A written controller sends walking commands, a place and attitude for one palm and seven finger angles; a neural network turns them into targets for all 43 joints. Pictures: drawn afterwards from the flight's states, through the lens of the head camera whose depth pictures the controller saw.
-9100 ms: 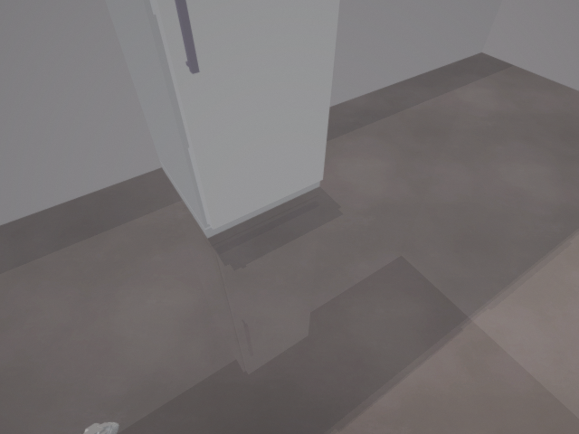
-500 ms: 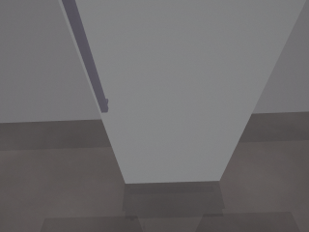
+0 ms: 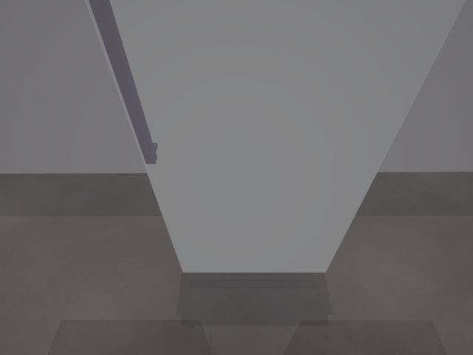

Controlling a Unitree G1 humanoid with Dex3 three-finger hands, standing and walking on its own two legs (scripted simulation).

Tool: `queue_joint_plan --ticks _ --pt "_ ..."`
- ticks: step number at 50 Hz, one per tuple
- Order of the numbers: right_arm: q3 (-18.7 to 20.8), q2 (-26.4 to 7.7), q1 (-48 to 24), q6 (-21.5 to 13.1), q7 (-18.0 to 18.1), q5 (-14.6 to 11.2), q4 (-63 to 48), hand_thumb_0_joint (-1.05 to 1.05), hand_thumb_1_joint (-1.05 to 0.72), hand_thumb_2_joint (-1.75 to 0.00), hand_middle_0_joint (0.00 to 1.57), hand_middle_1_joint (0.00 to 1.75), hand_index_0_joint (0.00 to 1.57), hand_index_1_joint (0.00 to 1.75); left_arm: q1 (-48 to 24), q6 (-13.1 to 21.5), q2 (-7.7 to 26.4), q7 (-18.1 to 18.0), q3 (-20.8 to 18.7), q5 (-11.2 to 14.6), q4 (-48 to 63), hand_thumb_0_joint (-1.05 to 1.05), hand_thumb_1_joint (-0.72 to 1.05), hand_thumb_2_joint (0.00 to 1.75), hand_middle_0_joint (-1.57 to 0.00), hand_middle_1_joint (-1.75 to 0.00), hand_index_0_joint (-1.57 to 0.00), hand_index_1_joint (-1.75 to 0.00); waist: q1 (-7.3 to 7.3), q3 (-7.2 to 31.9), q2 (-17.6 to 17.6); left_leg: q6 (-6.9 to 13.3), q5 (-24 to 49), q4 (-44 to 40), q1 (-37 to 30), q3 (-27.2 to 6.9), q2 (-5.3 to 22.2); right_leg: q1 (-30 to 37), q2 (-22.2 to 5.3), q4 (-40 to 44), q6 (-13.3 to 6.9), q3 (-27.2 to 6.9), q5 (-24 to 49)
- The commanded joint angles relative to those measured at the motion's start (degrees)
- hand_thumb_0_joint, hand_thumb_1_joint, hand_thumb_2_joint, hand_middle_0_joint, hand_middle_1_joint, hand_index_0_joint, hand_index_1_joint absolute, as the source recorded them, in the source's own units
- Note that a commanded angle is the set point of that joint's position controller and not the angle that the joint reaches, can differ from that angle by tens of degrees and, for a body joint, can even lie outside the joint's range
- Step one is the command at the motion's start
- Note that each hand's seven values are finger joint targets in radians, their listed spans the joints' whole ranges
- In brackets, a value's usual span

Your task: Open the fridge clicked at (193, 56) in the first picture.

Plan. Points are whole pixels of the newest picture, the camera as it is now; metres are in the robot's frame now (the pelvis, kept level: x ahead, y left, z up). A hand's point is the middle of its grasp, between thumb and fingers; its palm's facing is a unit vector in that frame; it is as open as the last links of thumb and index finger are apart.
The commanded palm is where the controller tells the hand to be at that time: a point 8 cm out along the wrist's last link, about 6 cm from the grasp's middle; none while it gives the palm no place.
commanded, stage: look again from close up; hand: left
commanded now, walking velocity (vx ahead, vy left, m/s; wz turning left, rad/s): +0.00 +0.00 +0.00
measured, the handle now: (121, 53) +0.52 +0.23 +0.26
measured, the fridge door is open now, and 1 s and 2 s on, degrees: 0 0 0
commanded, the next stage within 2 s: shuffle to correct the standing spot in 0.42 s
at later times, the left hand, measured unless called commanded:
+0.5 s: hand out of the picture +0.02 +0.17 -0.17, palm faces +0.02 -0.98 -0.21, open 7.4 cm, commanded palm none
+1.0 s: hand out of the picture +0.05 +0.20 -0.18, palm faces +0.03 -0.98 -0.18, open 7.3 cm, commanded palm none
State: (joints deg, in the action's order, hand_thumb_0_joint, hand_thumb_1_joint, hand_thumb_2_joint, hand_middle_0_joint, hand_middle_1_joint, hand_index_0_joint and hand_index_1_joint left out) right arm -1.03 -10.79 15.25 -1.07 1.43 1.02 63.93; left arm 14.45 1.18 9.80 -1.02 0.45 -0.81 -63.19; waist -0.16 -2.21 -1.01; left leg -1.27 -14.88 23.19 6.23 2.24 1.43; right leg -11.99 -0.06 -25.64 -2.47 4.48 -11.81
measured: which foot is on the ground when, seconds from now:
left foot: down 0.00-1.00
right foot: down 0.00-1.00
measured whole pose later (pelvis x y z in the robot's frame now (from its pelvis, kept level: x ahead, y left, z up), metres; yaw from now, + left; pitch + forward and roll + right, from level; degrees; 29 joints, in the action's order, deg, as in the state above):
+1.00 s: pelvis +0.06 +0.03 -0.01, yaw +1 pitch +0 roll +0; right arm -1.1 -5.5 25.6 -2.5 2.3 1.8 63.8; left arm 16.8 -0.4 8.4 -0.9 -2.3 -1.8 -61.6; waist -1.2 -2.8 0.7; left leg 1.8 -20.3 25.2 5.0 4.1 -0.6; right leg -19.6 -1.9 -41.6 -2.4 5.9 -25.3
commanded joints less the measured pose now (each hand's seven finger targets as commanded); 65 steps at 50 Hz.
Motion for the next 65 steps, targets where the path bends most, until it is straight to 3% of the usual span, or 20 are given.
queue_joint_plan --ticks 1,26,30,33,35,37,39,41,42,44,46,49,51,53,55,56,59,61,63,65 --pt "1.3 -5.3 3.1 -0.8 0.2 -0.1 -1.3 0.0 -0.9 -0.9 0.2 0.3 0.2 0.3 1.8 1.0 8.0 -0.7 -1.7 0.3 2.3 0.0 0.9 0.9 -0.2 -0.3 -0.2 -0.3 0.18 -1.4 1.3 2.2 3.9 -4.1 5.4 -3.6 3.9 2.1 -7.2 6.7 -0.8 -9.1 2.1" --pt "1.3 -4.5 4.9 -0.8 0.4 -0.1 -0.8 0.0 -0.9 -0.9 0.2 0.3 0.2 0.3 2.6 0.9 7.4 -0.7 -2.1 0.2 2.4 0.0 0.9 0.9 -0.2 -0.3 -0.2 -0.3 0.35 -2.0 1.8 2.1 4.0 -4.1 6.5 -3.5 4.1 2.1 -6.9 7.0 -0.9 -8.8 0.7" --pt "0.9 -2.0 7.3 0.2 0.1 0.3 -0.4 0.0 -0.9 -0.9 0.2 0.3 0.2 0.3 5.2 0.3 6.5 -0.7 -2.3 -0.1 2.2 0.0 0.9 0.9 -0.2 -0.3 -0.2 -0.3 0.99 -3.2 4.0 1.9 -5.6 -0.6 9.6 -1.0 1.7 1.9 -8.6 9.6 -2.2 -12.4 -14.6" --pt "1.3 -1.4 8.3 0.7 -0.3 0.5 -1.2 0.0 -0.9 -0.9 0.2 0.3 0.2 0.3 6.6 -0.2 8.0 -0.6 -3.6 -0.4 3.0 0.0 0.9 0.9 -0.2 -0.3 -0.2 -0.3 1.23 -5.2 8.0 2.0 -8.1 6.8 12.1 1.1 0.3 -1.5 -13.2 15.1 -4.8 -18.2 -26.5" --pt "1.4 -0.8 9.4 0.6 -0.3 0.6 -1.5 0.0 -0.9 -0.9 0.2 0.3 0.2 0.3 6.8 -0.2 8.1 -0.7 -4.2 -0.5 3.7 0.0 0.9 0.9 -0.2 -0.3 -0.2 -0.3 0.82 -5.5 8.2 2.1 -7.6 9.1 11.7 1.3 0.6 -3.2 -14.8 16.2 -6.2 -19.6 -27.1" --pt "1.4 -0.2 11.0 0.1 -0.5 0.6 -1.2 0.0 -0.9 -0.9 0.2 0.3 0.2 0.3 6.1 -0.1 7.8 -0.7 -4.6 -0.5 4.3 0.0 0.9 0.9 -0.2 -0.3 -0.2 -0.3 0.13 -4.9 6.9 2.4 -6.4 6.2 8.7 1.4 1.1 -5.7 -14.1 13.7 -6.1 -16.6 -24.4" --pt "1.4 -0.2 13.4 -0.3 -0.5 0.6 -0.5 0.0 -0.9 -0.9 0.2 0.3 0.2 0.3 4.7 -0.3 6.1 -0.4 -4.4 -0.5 4.8 0.0 0.9 0.9 -0.2 -0.3 -0.2 -0.3 -0.61 -6.4 1.8 2.9 -6.4 -0.2 5.0 0.3 1.1 -9.5 -9.7 7.4 -4.3 -10.9 -21.4" --pt "2.0 -3.0 16.2 -0.9 -0.1 0.7 -0.1 0.0 -0.9 -0.9 0.2 0.3 0.2 0.3 3.4 -0.5 3.0 0.1 -3.8 -0.6 5.9 0.0 0.9 0.9 -0.2 -0.3 -0.2 -0.3 -1.51 -7.0 -11.4 6.5 -7.7 -8.4 4.8 -10.2 8.5 -11.4 -2.2 -7.9 -1.3 -0.9 -14.6" --pt "2.2 -4.3 17.1 -1.1 0.4 0.6 -0.3 0.0 -0.9 -0.9 0.2 0.3 0.2 0.3 1.9 -0.2 1.3 0.2 -3.3 -0.9 6.7 0.0 0.9 0.9 -0.2 -0.3 -0.2 -0.3 -1.92 -7.7 -14.5 9.9 -3.2 -11.3 1.9 -16.4 13.1 -16.3 -0.4 -15.1 -0.4 2.5 -14.8" --pt "2.0 -3.5 17.6 -1.5 0.8 0.8 -0.5 0.0 -0.9 -0.9 0.2 0.3 0.2 0.3 -0.4 0.5 0.1 0.4 -2.9 -0.8 7.5 0.0 0.9 0.9 -0.2 -0.3 -0.2 -0.3 -2.17 -6.6 -8.5 14.5 16.8 -7.9 -4.1 -17.5 15.4 -22.0 -1.8 -23.5 -0.8 0.5 -19.3" --pt "1.8 -3.2 16.8 -2.0 1.0 1.0 -0.7 0.0 -0.9 -0.9 0.2 0.3 0.2 0.3 -1.3 1.0 -1.0 0.7 -2.8 -0.6 7.3 0.0 0.9 0.9 -0.2 -0.3 -0.2 -0.3 -1.64 -4.5 -4.9 14.2 31.2 -4.9 -5.9 -13.0 14.1 -19.8 -2.7 -21.4 -0.5 0.7 -18.8" --pt "1.6 -2.7 14.3 -2.1 1.9 0.3 -0.5 0.0 -0.9 -0.9 0.2 0.3 0.2 0.3 1.4 0.6 -1.7 0.3 -2.7 0.0 5.7 0.0 0.9 0.9 -0.2 -0.3 -0.2 -0.3 0.17 -1.8 -5.7 9.9 44.4 -1.1 -3.4 -6.4 10.4 -8.7 -2.1 -9.5 0.6 1.1 -8.1" --pt "1.6 -2.1 12.8 -2.3 2.3 -0.7 -0.6 0.0 -0.9 -0.9 0.2 0.3 0.2 0.3 7.7 1.1 1.7 -0.4 -3.3 0.1 3.1 0.0 0.9 0.9 -0.2 -0.3 -0.2 -0.3 3.07 0.9 -1.6 5.7 45.3 5.2 1.3 -4.3 7.9 5.4 -3.8 1.2 0.4 -2.0 11.5" --pt "2.7 -2.5 12.1 -2.3 2.0 -1.4 -1.6 0.0 -0.9 -0.9 0.2 0.3 0.2 0.3 10.0 1.4 7.6 -1.0 -3.8 0.4 1.6 0.0 0.9 0.9 -0.2 -0.3 -0.2 -0.3 2.3 4.2 2.8 2.3 17.3 7.0 10.6 -2.2 2.5 15.4 -14.7 -5.3 -5.2 -10.5 45.8" --pt "2.8 1.8 11.9 -0.5 1.9 -1.5 -0.9 0.0 -0.9 -0.9 0.2 0.3 0.2 0.3 9.6 0.9 6.3 -1.7 -3.4 0.4 1.4 0.0 0.9 0.9 -0.2 -0.3 -0.2 -0.3 1.71 4.8 13.5 0.8 -2.1 12.6 10.9 0.1 0.6 13.8 -17.6 -4.2 -8.4 -10.5 57.5" --pt "2.9 2.5 10.7 0.1 1.8 -1.5 -0.9 0.0 -0.9 -0.9 0.2 0.3 0.2 0.3 8.2 0.6 6.0 -2.1 -3.3 0.0 1.6 0.0 0.9 0.9 -0.2 -0.3 -0.2 -0.3 1.7 3.5 14.7 0.5 -12.3 14.7 12.4 0.0 0.7 12.4 -19.1 -3.7 -9.7 -11.1 59.2" --pt "3.1 3.7 10.0 1.0 1.3 -1.3 -0.5 0.0 -0.9 -0.9 0.2 0.3 0.2 0.3 2.9 -0.4 6.0 -2.4 -3.4 -0.3 3.8 0.0 0.9 0.9 -0.2 -0.3 -0.2 -0.3 -0.34 3.2 9.3 0.4 -8.6 8.2 8.0 0.6 1.3 5.8 -16.8 -3.8 -8.3 -9.1 46.4" --pt "3.4 1.7 11.2 0.5 1.3 -0.5 0.2 0.0 -0.9 -0.9 0.2 0.3 0.2 0.3 0.6 -1.1 5.1 -2.2 -3.8 0.4 5.8 0.0 0.9 0.9 -0.2 -0.3 -0.2 -0.3 -0.85 3.5 0.9 1.4 17.4 -0.8 0.4 -0.8 5.0 -0.4 -10.3 -8.2 -2.8 -5.3 27.8" --pt "3.8 -1.2 5.6 0.5 1.3 0.1 -2.2 0.0 -0.9 -0.9 0.2 0.3 0.2 0.3 -1.5 -2.1 3.1 -1.8 -3.8 0.0 7.1 0.0 0.9 0.9 -0.2 -0.3 -0.2 -0.3 0.32 -0.9 -10.8 6.0 33.0 -2.9 5.3 -6.0 12.3 -2.4 -4.3 -11.2 1.8 -0.9 3.8" --pt "3.5 -1.3 2.7 0.2 1.6 0.3 -3.1 0.0 -0.9 -0.9 0.2 0.3 0.2 0.3 -1.0 -2.5 2.4 -1.6 -3.4 -0.4 6.8 0.0 0.9 0.9 -0.2 -0.3 -0.2 -0.3 1.18 -3.2 -7.2 8.7 36.0 -3.1 5.8 -7.5 13.7 -3.8 -3.4 -12.7 1.7 -2.4 -9.3"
